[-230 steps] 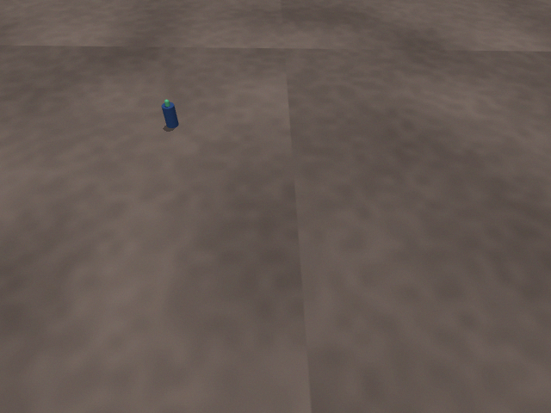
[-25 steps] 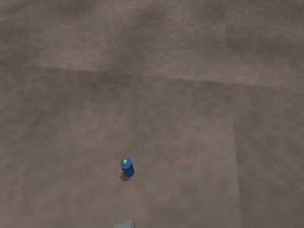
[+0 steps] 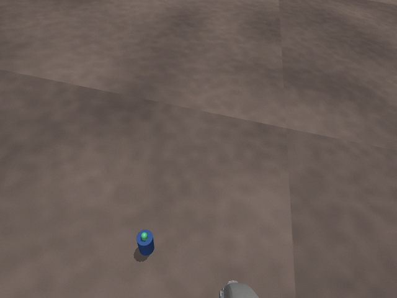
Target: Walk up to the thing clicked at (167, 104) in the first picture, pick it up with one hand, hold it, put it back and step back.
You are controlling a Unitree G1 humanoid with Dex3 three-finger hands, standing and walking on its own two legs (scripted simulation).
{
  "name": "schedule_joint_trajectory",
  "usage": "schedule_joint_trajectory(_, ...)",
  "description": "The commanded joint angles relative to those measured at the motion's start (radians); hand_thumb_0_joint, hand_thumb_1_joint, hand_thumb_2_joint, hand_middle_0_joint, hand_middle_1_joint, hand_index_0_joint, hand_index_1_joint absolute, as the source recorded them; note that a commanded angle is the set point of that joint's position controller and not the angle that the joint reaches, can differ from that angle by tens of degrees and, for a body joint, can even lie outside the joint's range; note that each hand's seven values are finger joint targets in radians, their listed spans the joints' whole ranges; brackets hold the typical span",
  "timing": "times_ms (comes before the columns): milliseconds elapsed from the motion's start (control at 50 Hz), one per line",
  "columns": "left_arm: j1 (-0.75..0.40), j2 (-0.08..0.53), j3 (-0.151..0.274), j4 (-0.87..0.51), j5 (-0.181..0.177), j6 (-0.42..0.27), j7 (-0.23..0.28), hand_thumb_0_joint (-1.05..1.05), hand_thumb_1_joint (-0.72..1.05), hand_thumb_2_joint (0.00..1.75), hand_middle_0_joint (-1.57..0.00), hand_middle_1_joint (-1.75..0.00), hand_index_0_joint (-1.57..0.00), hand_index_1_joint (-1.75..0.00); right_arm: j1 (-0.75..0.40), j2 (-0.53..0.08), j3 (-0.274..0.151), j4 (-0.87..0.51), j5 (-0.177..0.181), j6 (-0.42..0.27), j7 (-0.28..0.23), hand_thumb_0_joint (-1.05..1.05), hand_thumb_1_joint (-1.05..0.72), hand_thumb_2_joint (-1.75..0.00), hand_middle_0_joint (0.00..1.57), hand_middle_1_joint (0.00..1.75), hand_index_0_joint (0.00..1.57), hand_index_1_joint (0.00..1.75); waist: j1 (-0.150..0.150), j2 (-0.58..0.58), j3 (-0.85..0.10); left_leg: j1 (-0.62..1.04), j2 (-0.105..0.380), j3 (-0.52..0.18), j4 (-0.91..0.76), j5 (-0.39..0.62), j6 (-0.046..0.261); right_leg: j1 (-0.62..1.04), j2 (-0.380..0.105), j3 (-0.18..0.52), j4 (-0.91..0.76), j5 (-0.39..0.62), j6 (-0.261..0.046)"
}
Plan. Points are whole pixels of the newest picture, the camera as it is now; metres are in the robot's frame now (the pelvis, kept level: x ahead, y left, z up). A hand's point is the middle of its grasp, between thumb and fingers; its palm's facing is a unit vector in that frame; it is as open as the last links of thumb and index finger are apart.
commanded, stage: walk up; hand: left
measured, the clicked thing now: (145, 241) +0.48 +0.19 -0.69
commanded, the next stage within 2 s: none
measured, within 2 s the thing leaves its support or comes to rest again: neither
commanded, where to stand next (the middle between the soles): +0.12 -0.03 m, yaw +0 degrees
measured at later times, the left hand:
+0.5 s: hand out of the picture +0.12 +0.24 -0.15, palm faces +0.00 -0.93 -0.36, open 7.4 cm
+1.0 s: hand out of the picture +0.14 +0.24 -0.15, palm faces -0.01 -0.94 -0.35, open 7.4 cm
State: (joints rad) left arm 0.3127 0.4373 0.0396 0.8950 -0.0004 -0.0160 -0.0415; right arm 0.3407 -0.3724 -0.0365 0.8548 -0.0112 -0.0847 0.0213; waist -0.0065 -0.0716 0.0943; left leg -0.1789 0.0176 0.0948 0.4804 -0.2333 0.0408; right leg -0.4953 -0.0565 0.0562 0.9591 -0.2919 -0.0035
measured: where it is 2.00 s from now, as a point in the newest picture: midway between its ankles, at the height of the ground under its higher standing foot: outside the picture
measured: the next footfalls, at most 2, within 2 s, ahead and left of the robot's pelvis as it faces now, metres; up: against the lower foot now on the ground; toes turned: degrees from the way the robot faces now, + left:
right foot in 0.16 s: +0.12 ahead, -0.15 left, +0.00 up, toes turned +0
left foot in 0.50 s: +0.11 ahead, +0.11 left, +0.00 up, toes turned +2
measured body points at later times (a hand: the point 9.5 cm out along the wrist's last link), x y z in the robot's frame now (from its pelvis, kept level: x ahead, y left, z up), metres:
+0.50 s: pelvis +0.04 -0.02 -0.01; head +0.04 -0.03 +0.44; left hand +0.12 +0.29 -0.12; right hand +0.09 -0.34 -0.14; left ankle +0.07 +0.10 -0.74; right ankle +0.12 -0.14 -0.74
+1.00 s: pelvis +0.08 -0.02 +0.00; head +0.08 -0.02 +0.45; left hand +0.14 +0.29 -0.13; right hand +0.17 -0.32 -0.13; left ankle +0.07 +0.10 -0.74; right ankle +0.09 -0.15 -0.74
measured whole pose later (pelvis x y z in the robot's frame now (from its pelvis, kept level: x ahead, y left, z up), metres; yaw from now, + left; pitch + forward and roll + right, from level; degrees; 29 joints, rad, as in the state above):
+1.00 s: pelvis +0.08 -0.02 +0.00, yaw +0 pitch -2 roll +0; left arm 0.17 0.36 0.00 1.09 0.00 -0.02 -0.02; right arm 0.15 -0.37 -0.01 1.05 -0.01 -0.03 0.01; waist 0.01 0.03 0.04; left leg -0.19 0.03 0.02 0.53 -0.30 0.00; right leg -0.20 -0.02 0.00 0.51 -0.27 0.02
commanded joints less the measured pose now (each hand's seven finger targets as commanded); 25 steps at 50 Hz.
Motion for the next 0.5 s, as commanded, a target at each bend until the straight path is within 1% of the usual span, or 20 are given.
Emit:
schedule_joint_trajectory(0,0.001,0.118,0.038,-0.045,-0.003,-0.017,0.026,0.00,0.90,0.90,-0.20,-0.30,-0.20,-0.30,-0.028,-0.247,-0.065,-0.064,-0.001,-0.003,-0.028,0.00,-0.90,-0.90,0.20,0.30,0.20,0.30,0.005,0.228,0.004,-0.054,0.201,-0.075,-0.114,0.585,0.146,0.059,-0.011,-0.056,-0.141,0.078,0.012)
schedule_joint_trajectory(40,-0.033,0.102,0.033,-0.042,-0.006,-0.023,0.035,0.00,0.90,0.90,-0.20,-0.30,-0.20,-0.30,-0.031,-0.255,-0.064,-0.057,0.004,0.007,-0.031,0.00,-0.90,-0.90,0.20,0.30,0.20,0.30,-0.003,0.239,-0.034,-0.036,0.203,-0.079,-0.051,0.694,0.140,0.114,0.005,-0.088,-0.220,0.116,0.003)
schedule_joint_trajectory(60,-0.032,0.098,0.033,-0.031,-0.007,-0.026,0.040,0.00,0.90,0.90,-0.20,-0.30,-0.20,-0.30,-0.044,-0.256,-0.065,-0.055,0.009,0.015,-0.032,0.00,-0.90,-0.90,0.20,0.30,0.20,0.30,0.000,0.238,-0.053,-0.030,0.211,-0.084,-0.023,0.667,0.144,0.142,0.014,-0.099,-0.258,0.120,-0.001)
schedule_joint_trajectory(80,-0.033,0.107,0.034,-0.020,-0.006,-0.025,0.043,0.00,0.90,0.90,-0.20,-0.30,-0.20,-0.30,-0.052,-0.258,-0.065,-0.055,0.013,0.024,-0.033,0.00,-0.90,-0.90,0.20,0.30,0.20,0.30,-0.002,0.226,-0.069,-0.041,0.211,-0.097,0.003,0.627,0.143,0.181,0.021,-0.102,-0.279,0.116,-0.003)
schedule_joint_trajectory(100,-0.020,0.098,0.033,-0.007,-0.005,-0.027,0.046,0.00,0.90,0.90,-0.20,-0.30,-0.20,-0.30,-0.071,-0.255,-0.063,-0.051,0.022,0.031,-0.034,0.00,-0.90,-0.90,0.20,0.30,0.20,0.30,0.013,0.201,-0.087,-0.037,0.203,-0.094,0.046,0.553,0.132,0.222,0.030,-0.103,-0.353,0.160,-0.013)
schedule_joint_trajectory(120,0.005,0.109,0.037,0.014,-0.003,-0.032,0.048,0.00,0.90,0.90,-0.20,-0.30,-0.20,-0.30,-0.087,-0.246,-0.057,-0.051,0.028,0.040,-0.033,0.00,-0.90,-0.90,0.20,0.30,0.20,0.30,0.031,0.156,-0.115,-0.058,0.178,-0.092,0.106,0.453,0.107,0.309,0.036,-0.100,-0.437,0.230,-0.021)
schedule_joint_trajectory(140,0.024,0.143,0.044,0.025,0.003,-0.040,0.052,0.00,0.90,0.90,-0.20,-0.30,-0.20,-0.30,-0.088,-0.205,-0.041,-0.048,0.034,0.045,-0.032,0.00,-0.90,-0.90,0.20,0.30,0.20,0.30,0.051,0.072,-0.140,-0.069,0.142,-0.079,0.190,0.327,0.065,0.364,0.009,-0.056,-0.493,0.316,-0.039)
schedule_joint_trajectory(160,0.015,0.204,0.058,0.021,0.012,-0.047,0.056,0.00,0.90,0.90,-0.20,-0.30,-0.20,-0.30,-0.056,-0.157,-0.026,-0.048,0.036,0.046,-0.031,0.00,-0.90,-0.90,0.20,0.30,0.20,0.30,0.039,-0.090,-0.194,-0.136,0.096,-0.061,0.297,0.084,0.024,0.429,-0.137,0.120,-0.523,0.476,-0.074)
schedule_joint_trajectory(180,0.017,0.237,0.068,-0.016,0.019,-0.052,0.050,0.00,0.90,0.90,-0.20,-0.30,-0.20,-0.30,0.014,-0.130,-0.013,-0.047,0.025,0.050,-0.026,0.00,-0.90,-0.90,0.20,0.30,0.20,0.30,0.024,-0.184,-0.215,-0.210,-0.007,-0.049,0.394,-0.320,0.010,0.441,-0.256,0.344,-0.595,0.190,-0.156)
schedule_joint_trajectory(200,-0.038,0.278,0.077,-0.021,0.017,-0.044,0.047,0.00,0.90,0.90,-0.20,-0.30,-0.20,-0.30,-0.002,-0.214,-0.043,-0.026,0.016,0.060,-0.032,0.00,-0.90,-0.90,0.20,0.30,0.20,0.30,0.037,-0.180,-0.170,-0.267,-0.014,-0.067,0.500,-0.434,0.011,0.398,-0.318,0.437,-0.640,-0.031,-0.262)
schedule_joint_trajectory(220,-0.044,0.275,0.079,-0.023,0.020,-0.036,0.047,0.00,0.90,0.90,-0.20,-0.30,-0.20,-0.30,-0.018,-0.246,-0.052,-0.004,0.007,0.062,-0.035,0.00,-0.90,-0.90,0.20,0.30,0.20,0.30,0.047,-0.161,-0.125,-0.290,0.012,-0.097,0.502,-0.438,0.007,0.351,-0.316,0.462,-0.667,-0.181,-0.270)
schedule_joint_trajectory(240,-0.046,0.241,0.070,-0.026,0.020,-0.032,0.045,0.00,0.90,0.90,-0.20,-0.30,-0.20,-0.30,-0.032,-0.249,-0.053,0.014,0.010,0.063,-0.031,0.00,-0.90,-0.90,0.20,0.30,0.20,0.30,0.050,-0.135,-0.099,-0.289,0.021,-0.123,0.486,-0.402,0.003,0.316,-0.268,0.399,-0.696,-0.262,-0.239)
schedule_joint_trajectory(280,-0.091,0.213,0.058,-0.032,0.022,-0.032,0.048,0.00,0.90,0.90,-0.20,-0.30,-0.20,-0.30,-0.036,-0.240,-0.051,0.044,0.010,0.064,-0.022,0.00,-0.90,-0.90,0.20,0.30,0.20,0.30,0.032,-0.137,-0.078,-0.299,0.024,-0.111,0.459,-0.281,-0.014,0.298,-0.200,0.275,-0.702,-0.272,-0.193)
schedule_joint_trajectory(300,-0.096,0.204,0.056,-0.036,0.024,-0.033,0.047,0.00,0.90,0.90,-0.20,-0.30,-0.20,-0.30,-0.034,-0.224,-0.047,0.048,0.004,0.063,-0.020,0.00,-0.90,-0.90,0.20,0.30,0.20,0.30,0.035,-0.143,-0.083,-0.301,0.017,-0.108,0.432,-0.246,-0.020,0.309,-0.176,0.251,-0.696,-0.244,-0.185)
schedule_joint_trajectory(340,-0.104,0.200,0.060,-0.040,0.026,-0.030,0.043,0.00,0.90,0.90,-0.20,-0.30,-0.20,-0.30,-0.025,-0.218,-0.042,0.066,-0.005,0.058,-0.018,0.00,-0.90,-0.90,0.20,0.30,0.20,0.30,0.036,-0.132,-0.077,-0.273,0.010,-0.090,0.372,-0.223,-0.033,0.285,-0.167,0.211,-0.700,-0.209,-0.190)
schedule_joint_trajectory(380,-0.111,0.196,0.060,-0.046,0.030,-0.027,0.038,0.00,0.90,0.90,-0.20,-0.30,-0.20,-0.30,-0.037,-0.200,-0.034,0.076,-0.008,0.046,-0.016,0.00,-0.90,-0.90,0.20,0.30,0.20,0.30,0.038,-0.120,-0.087,-0.212,0.006,-0.074,0.249,-0.213,-0.037,0.271,-0.168,0.167,-0.683,-0.155,-0.191)
schedule_joint_trajectory(420,-0.150,0.188,0.058,-0.046,0.026,-0.017,0.034,0.00,0.90,0.90,-0.20,-0.30,-0.20,-0.30,-0.032,-0.194,-0.036,0.101,-0.011,0.038,-0.016,0.00,-0.90,-0.90,0.20,0.30,0.20,0.30,0.028,-0.115,-0.084,-0.129,-0.004,-0.052,0.160,-0.167,-0.039,0.208,-0.159,0.128,-0.663,-0.184,-0.176)
schedule_joint_trajectory(440,-0.167,0.189,0.055,-0.047,0.023,-0.009,0.031,0.00,0.90,0.90,-0.20,-0.30,-0.20,-0.30,-0.024,-0.190,-0.037,0.114,-0.012,0.035,-0.018,0.00,-0.90,-0.90,0.20,0.30,0.20,0.30,0.016,-0.092,-0.085,-0.065,-0.012,-0.038,0.084,-0.111,-0.035,0.163,-0.155,0.112,-0.636,-0.208,-0.166)
schedule_joint_trajectory(460,-0.195,0.182,0.051,-0.045,0.016,-0.001,0.028,0.00,0.90,0.90,-0.20,-0.30,-0.20,-0.30,0.010,-0.189,-0.042,0.136,-0.016,0.034,-0.020,0.00,-0.90,-0.90,0.20,0.30,0.20,0.30,-0.007,-0.067,-0.090,0.016,-0.016,-0.033,0.047,-0.036,-0.028,0.087,-0.153,0.099,-0.613,-0.272,-0.143)
schedule_joint_trajectory(480,-0.197,0.148,0.040,-0.046,0.012,0.005,0.026,0.00,0.90,0.90,-0.20,-0.30,-0.20,-0.30,0.004,-0.196,-0.044,0.141,-0.020,0.030,-0.025,0.00,-0.90,-0.90,0.20,0.30,0.20,0.30,-0.014,-0.027,-0.086,0.061,-0.014,-0.056,0.005,-0.036,-0.019,0.035,-0.137,0.083,-0.580,-0.314,-0.116)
